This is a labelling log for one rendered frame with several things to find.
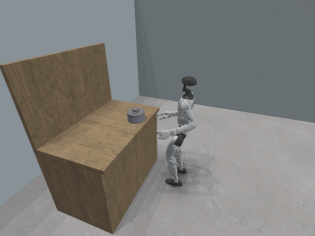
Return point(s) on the robot right hand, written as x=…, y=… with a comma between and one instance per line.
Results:
x=166, y=113

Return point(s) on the robot foot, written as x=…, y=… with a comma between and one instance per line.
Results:
x=171, y=182
x=183, y=171

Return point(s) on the robot left upper arm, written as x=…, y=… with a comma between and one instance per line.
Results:
x=186, y=108

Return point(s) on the table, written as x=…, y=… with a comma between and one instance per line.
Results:
x=94, y=161

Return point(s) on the lid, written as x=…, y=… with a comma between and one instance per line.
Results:
x=132, y=113

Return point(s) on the pot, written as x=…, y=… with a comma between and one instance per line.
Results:
x=136, y=119

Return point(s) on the left robot forearm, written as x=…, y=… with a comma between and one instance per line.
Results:
x=182, y=129

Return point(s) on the right robot forearm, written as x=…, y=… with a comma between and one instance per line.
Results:
x=174, y=113

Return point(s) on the robot right foot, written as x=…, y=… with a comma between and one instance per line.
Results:
x=183, y=171

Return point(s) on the robot left foot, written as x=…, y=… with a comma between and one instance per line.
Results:
x=171, y=182

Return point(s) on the robot left hand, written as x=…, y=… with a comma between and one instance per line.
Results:
x=163, y=134

